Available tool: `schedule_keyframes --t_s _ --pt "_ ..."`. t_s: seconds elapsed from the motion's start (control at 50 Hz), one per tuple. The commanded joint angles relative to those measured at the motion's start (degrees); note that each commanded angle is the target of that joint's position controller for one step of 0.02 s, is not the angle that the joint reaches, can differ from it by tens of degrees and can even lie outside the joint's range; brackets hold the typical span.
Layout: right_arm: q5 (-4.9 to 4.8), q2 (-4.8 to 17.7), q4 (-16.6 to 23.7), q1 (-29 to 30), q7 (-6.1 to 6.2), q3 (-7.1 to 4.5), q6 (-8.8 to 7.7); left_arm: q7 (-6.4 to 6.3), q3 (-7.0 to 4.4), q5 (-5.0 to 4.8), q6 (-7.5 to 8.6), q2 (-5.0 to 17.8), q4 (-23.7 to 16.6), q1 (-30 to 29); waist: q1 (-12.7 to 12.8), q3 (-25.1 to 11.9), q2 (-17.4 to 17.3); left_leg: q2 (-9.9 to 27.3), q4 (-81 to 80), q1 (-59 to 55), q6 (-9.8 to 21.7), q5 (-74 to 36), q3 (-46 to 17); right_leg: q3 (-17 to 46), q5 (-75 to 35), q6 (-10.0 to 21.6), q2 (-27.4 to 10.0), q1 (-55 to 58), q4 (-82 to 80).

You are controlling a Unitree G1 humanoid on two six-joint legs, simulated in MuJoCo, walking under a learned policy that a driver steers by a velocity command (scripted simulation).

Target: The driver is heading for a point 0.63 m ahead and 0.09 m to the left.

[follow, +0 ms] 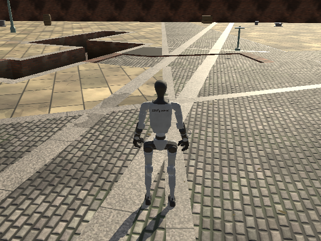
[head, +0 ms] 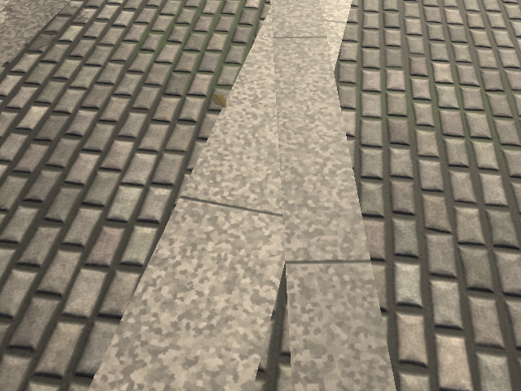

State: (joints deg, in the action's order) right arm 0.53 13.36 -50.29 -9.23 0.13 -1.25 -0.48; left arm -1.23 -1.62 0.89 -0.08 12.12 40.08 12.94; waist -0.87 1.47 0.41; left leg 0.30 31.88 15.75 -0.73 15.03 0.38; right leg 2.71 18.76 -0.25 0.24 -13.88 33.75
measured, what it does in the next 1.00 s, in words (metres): walks ahead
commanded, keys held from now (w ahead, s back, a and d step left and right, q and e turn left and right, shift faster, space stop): no key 0.32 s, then w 0.68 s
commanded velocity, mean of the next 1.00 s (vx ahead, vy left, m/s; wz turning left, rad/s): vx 0.23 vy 0.00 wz -0.01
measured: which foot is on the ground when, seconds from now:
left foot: down 0.00-1.00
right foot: down 0.00-0.56, up 0.58-1.00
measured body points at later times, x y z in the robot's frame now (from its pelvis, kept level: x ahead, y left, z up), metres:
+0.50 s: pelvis +0.03 +0.01 +0.00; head +0.03 +0.01 +0.45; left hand +0.09 +0.27 -0.13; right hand +0.10 -0.26 -0.14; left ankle +0.02 +0.12 -0.72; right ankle -0.01 -0.12 -0.73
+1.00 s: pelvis +0.24 +0.00 -0.01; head +0.28 +0.00 +0.44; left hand +0.50 +0.20 -0.08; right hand +0.13 -0.26 -0.14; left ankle +0.04 +0.12 -0.73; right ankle +0.40 -0.12 -0.72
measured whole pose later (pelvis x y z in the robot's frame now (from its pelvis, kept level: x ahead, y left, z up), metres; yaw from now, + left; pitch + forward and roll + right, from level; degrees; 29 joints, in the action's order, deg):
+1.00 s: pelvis +0.24 +0.00 -0.01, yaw +1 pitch +2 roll +0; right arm -0.8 13.6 -61.4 -27.9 0.7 -1.9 -3.7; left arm 2.6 -1.9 -1.5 5.1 12.9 41.5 -3.0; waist -6.1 1.9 0.6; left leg 0.9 12.4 -10.3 -0.8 24.2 1.1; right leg -2.2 1.7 3.9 -1.1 -31.4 30.0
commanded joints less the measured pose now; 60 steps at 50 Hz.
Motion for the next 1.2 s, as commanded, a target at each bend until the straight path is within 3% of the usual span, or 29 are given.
schedule_keyframes --t_s 0.02,0.32,0.36,0.4,0.42,0.44,0.48,0.5,0.54,0.56,0.58,0.6,0.62,0.64,0.68,0.7,0.76,0.82,0.92,0.98,1.0,1.02,1.04,1.06,1.08,1.1,1.12,1.14,1.2 --pt "-0.18 5.6 2.0 1.1 0.45 -1.23 -0.33 -0.14 -1.87 -0.11 0.81 6.4 -3.3 0.1 0.2 -3.6 -0.2 2.1 -3.2 -3.7 1.4 -10.8 -2.3 3.1 -14.8 2.2 -2.8 -0.5 -5.6" --pt "-0.41 5.9 -4.6 1.9 1.70 -1.70 0.81 -0.62 -2.11 -0.28 1.09 5.7 2.3 1.4 -0.2 -1.8 0.1 2.2 -4.5 -5.2 1.0 -9.9 -2.6 1.8 -14.2 1.8 -1.9 0.0 -7.8" --pt "-0.76 5.6 -6.3 0.2 1.72 -1.80 0.98 -0.77 -2.50 -0.66 0.79 6.4 4.1 3.5 0.1 -1.8 1.2 -0.1 -3.2 -3.9 1.4 4.7 -0.1 1.6 1.9 2.9 -1.1 -0.2 -9.3" --pt "-1.32 6.0 -6.0 1.5 1.73 -2.04 0.35 -0.98 -3.13 -1.19 0.85 8.4 4.4 4.6 1.1 3.2 3.8 -1.5 0.4 3.4 2.4 17.6 1.2 7.0 22.5 6.1 -4.0 -3.0 -13.6" --pt "-1.58 5.3 -5.3 2.8 1.57 -1.96 -0.56 -0.98 -3.34 -1.51 1.37 9.2 4.8 6.3 2.0 5.2 6.1 -1.7 3.9 7.1 2.6 17.3 2.0 12.3 27.9 8.2 -7.5 -2.6 -17.1" --pt "-1.89 4.1 -4.7 3.7 1.19 -1.75 -1.66 -0.89 -3.75 -1.81 2.00 10.7 5.5 7.8 2.2 6.2 9.5 -2.1 8.5 9.4 2.9 13.3 3.0 19.4 31.0 10.7 -12.0 -1.6 -20.9" --pt "-2.40 4.6 -4.4 3.5 0.23 -1.98 -3.54 -0.78 -3.87 -2.07 3.13 11.1 5.7 5.9 1.2 8.2 10.4 0.6 11.6 10.9 5.2 11.0 0.5 25.0 27.3 13.3 -16.4 -2.4 -23.0" --pt "-2.68 4.3 -5.0 1.9 -0.26 -1.96 -4.24 -0.55 -3.67 -2.16 3.41 10.7 5.3 3.9 -0.2 7.9 9.6 1.0 7.7 8.4 6.3 11.5 0.7 22.6 23.3 12.4 -15.6 -2.8 -21.9" --pt "-2.35 4.5 -9.5 -7.5 -0.82 -2.55 -4.89 -0.08 -3.26 -2.47 3.27 9.5 4.2 -1.2 -4.7 4.6 6.3 -0.8 -3.3 -9.2 6.7 3.0 1.9 12.5 14.0 8.1 -9.3 -9.9 -15.6" --pt "-1.65 6.8 -11.7 -13.9 -0.81 -3.35 -4.84 0.06 -2.53 -2.06 3.53 6.9 3.3 -3.1 -6.6 2.3 0.0 3.9 -7.5 -16.6 7.5 4.3 -6.4 5.5 6.6 5.1 -4.6 -14.7 -3.9" --pt "-1.69 13.9 -12.8 -20.3 -0.99 -5.09 -4.92 -0.10 -1.97 -2.42 4.33 4.1 0.9 -4.0 -7.4 0.4 -16.3 15.6 -18.1 -23.6 14.3 14.8 -29.3 -4.2 5.6 0.7 3.2 -25.0 15.1" --pt "-0.60 12.3 -11.9 -19.8 -1.28 -4.19 -5.42 -0.36 -2.67 -3.45 5.26 6.9 0.6 -4.9 -7.4 1.6 -15.2 21.9 -22.7 -24.1 18.9 15.5 -42.1 0.9 13.9 0.9 2.5 -32.4 27.7" --pt "-0.52 8.9 -10.5 -16.0 -1.10 -3.13 -5.93 0.02 -2.90 -4.18 5.89 7.7 1.5 -3.0 -4.7 3.8 -9.3 21.4 -21.6 -23.6 17.9 14.5 -37.8 3.7 10.1 2.4 -0.8 -36.0 33.7" --pt "-0.79 7.4 -9.3 -13.6 -1.10 -2.65 -6.16 0.41 -2.77 -3.84 6.20 7.1 2.8 -1.6 -3.3 3.7 -6.6 18.8 -21.4 -23.1 15.7 12.8 -31.4 3.0 4.5 3.5 -2.9 -36.6 34.4" --pt "-0.94 6.0 -8.6 -12.1 -1.19 -1.77 -5.90 0.76 -3.30 -2.33 6.36 7.4 2.9 -3.2 -2.3 3.8 -4.0 15.9 -22.9 -21.1 12.3 3.1 -22.3 1.6 -4.0 3.8 -6.1 -35.4 30.1" --pt "-0.73 5.3 -8.9 -13.1 -1.08 -1.41 -5.56 1.17 -3.24 -2.15 6.20 6.7 2.7 -3.8 -2.3 3.4 -5.2 14.4 -23.4 -19.8 11.7 -2.2 -18.7 0.5 -6.0 3.2 -6.5 -33.0 27.8" --pt "-0.47 6.3 -9.0 -15.5 -0.09 -1.16 -4.70 1.79 -2.55 -1.98 5.45 4.5 1.6 -8.0 -2.9 3.4 -4.9 11.8 -24.3 -18.3 11.3 -14.4 -10.9 -2.7 -10.8 1.0 -5.8 -31.3 18.8" --pt "-0.53 8.3 -8.5 -16.4 0.70 -1.31 -4.31 2.37 -1.43 -2.25 5.45 2.8 -0.5 -14.8 -4.3 4.7 -5.3 10.3 -25.9 -13.2 10.7 -15.5 -6.5 -4.8 -18.1 0.1 -4.1 -25.2 6.5" --pt "-1.66 9.0 -9.4 -18.9 0.83 -1.87 -4.17 3.61 -1.39 -2.77 5.56 5.0 -2.4 -20.4 -3.9 7.2 -5.9 13.7 -25.6 -16.3 10.2 -16.8 -5.2 -4.0 -20.5 2.2 -3.2 -21.6 -2.0" --pt "-1.44 10.8 -8.8 -17.4 0.76 -2.76 -3.55 3.82 -2.66 -2.33 5.83 8.2 -1.5 -15.4 0.7 2.0 -7.2 14.6 -16.1 -20.6 8.5 -39.3 -3.4 -5.7 -15.9 5.3 -0.3 -11.9 -3.2" --pt "-1.11 10.8 -8.4 -16.5 0.75 -2.79 -3.08 3.47 -3.88 -2.37 5.69 10.2 1.0 -7.1 5.2 -3.2 -7.4 12.8 -6.5 -19.2 7.3 -48.4 -1.7 -7.0 -15.1 6.9 1.6 -1.3 -3.2" --pt "-0.57 9.9 -7.5 -15.7 0.78 -2.40 -2.79 2.84 -5.08 -2.45 5.40 12.6 4.2 4.0 10.1 -9.9 -6.4 10.3 7.1 -10.3 5.5 -44.4 -0.4 -3.6 -14.7 9.2 -1.2 15.0 -1.8" --pt "0.02 2.9 -5.9 -21.8 0.29 -0.47 -3.51 2.40 -6.27 -0.87 5.14 18.7 6.0 12.2 8.5 -20.7 7.6 1.9 30.9 11.3 2.3 -17.1 1.3 20.9 -6.0 17.1 -17.0 38.6 -3.5" --pt "-1.34 1.6 -6.9 -23.3 -0.23 0.14 -5.19 2.80 -5.25 -1.31 5.04 15.9 7.1 13.0 7.8 -27.1 14.7 -3.9 43.5 20.4 1.9 16.4 -6.3 43.4 5.4 21.8 -24.1 41.2 -16.9" --pt "-3.02 7.8 -4.8 -16.4 -0.51 -1.69 -6.40 2.85 -3.97 -1.77 5.29 11.9 6.8 7.4 7.2 -15.7 10.4 0.2 47.9 26.4 3.2 14.0 -8.0 36.8 8.6 17.7 -21.1 32.4 -18.9" --pt "-3.58 9.0 -3.0 -11.0 -0.35 -2.00 -6.96 2.80 -3.27 -1.78 5.52 9.8 6.0 2.2 5.7 -8.5 6.6 3.3 46.5 26.7 4.2 8.5 -6.0 27.5 3.9 15.4 -19.0 22.6 -19.9" --pt "-3.07 8.2 -2.9 -9.5 0.14 -2.14 -6.77 3.01 -2.73 -1.31 5.94 8.2 5.8 -1.7 3.4 -4.8 2.1 5.8 42.9 23.7 4.1 3.8 -5.2 20.0 -3.6 14.0 -17.0 13.7 -21.5" --pt "-2.34 7.3 -3.2 -10.5 0.51 -2.53 -5.92 3.24 -2.33 -0.66 6.50 6.8 5.8 -3.9 1.2 -3.3 2.4 7.7 39.7 19.8 4.1 0.9 -5.6 14.6 -7.9 12.8 -14.9 7.9 -23.3" --pt "-2.43 4.0 -3.4 -12.6 0.70 -2.44 -3.36 3.34 -2.30 -0.33 7.48 6.3 8.3 -3.6 -1.1 -1.3 3.8 8.6 35.7 16.0 3.5 -0.9 -6.3 6.2 -12.3 12.7 -13.2 0.6 -27.1"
